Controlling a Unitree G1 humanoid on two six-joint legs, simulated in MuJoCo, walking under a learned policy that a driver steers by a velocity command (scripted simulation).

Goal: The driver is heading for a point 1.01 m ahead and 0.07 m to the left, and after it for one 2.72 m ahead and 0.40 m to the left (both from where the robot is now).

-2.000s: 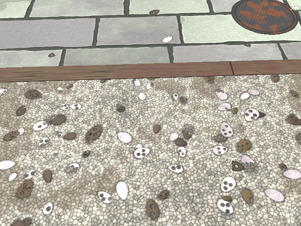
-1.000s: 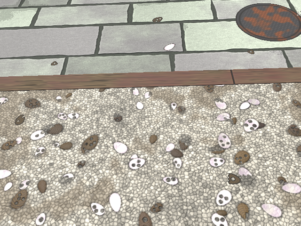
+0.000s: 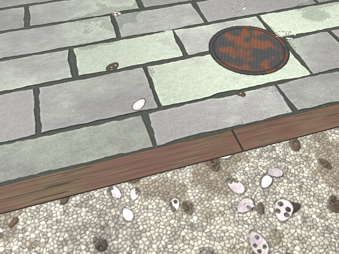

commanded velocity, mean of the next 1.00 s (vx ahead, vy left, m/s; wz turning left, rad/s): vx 0.99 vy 0.00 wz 0.20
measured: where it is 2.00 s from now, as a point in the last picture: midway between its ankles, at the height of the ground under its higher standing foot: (116, 51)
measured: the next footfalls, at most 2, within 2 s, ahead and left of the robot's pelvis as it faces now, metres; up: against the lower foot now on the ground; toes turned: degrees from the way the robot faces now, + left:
left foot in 0.40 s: +0.59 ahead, +0.09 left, +0.00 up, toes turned -14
right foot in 0.84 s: +0.96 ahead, -0.14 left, +0.00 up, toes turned +15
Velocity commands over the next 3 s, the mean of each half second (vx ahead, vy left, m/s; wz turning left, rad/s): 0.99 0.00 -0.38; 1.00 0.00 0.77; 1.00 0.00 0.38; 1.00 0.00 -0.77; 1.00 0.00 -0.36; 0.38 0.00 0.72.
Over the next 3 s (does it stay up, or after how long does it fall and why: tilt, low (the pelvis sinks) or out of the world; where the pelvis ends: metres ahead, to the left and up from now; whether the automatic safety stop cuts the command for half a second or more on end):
stays up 2.53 0.30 -0.14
